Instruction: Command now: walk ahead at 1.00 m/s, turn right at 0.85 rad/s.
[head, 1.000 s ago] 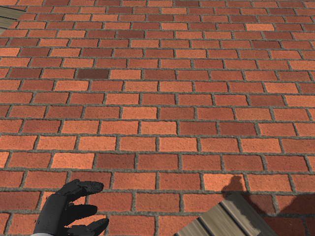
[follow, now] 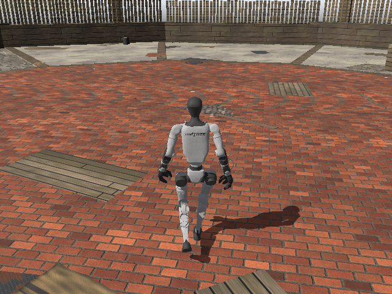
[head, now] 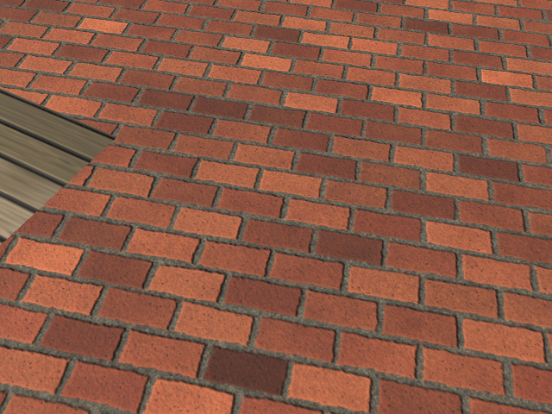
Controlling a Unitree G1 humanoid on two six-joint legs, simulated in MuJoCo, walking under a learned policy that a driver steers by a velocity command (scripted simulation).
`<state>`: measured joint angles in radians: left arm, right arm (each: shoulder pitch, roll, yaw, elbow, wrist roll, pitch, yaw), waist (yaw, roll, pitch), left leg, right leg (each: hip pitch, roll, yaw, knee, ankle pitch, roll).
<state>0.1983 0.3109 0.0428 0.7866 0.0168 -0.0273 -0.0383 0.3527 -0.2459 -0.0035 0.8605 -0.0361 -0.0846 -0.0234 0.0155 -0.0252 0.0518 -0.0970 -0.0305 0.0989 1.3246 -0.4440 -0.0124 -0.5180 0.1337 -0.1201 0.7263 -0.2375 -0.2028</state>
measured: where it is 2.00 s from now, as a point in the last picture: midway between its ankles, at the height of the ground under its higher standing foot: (446, 97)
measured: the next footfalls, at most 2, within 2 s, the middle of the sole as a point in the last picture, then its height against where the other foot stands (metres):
left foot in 0.34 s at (227, 366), level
right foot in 0.80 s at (380, 284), level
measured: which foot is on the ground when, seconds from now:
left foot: up 0.00-0.32, down 0.34-0.80, up 0.82-1.00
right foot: down 0.00-0.36, up 0.38-0.78, down 0.80-1.00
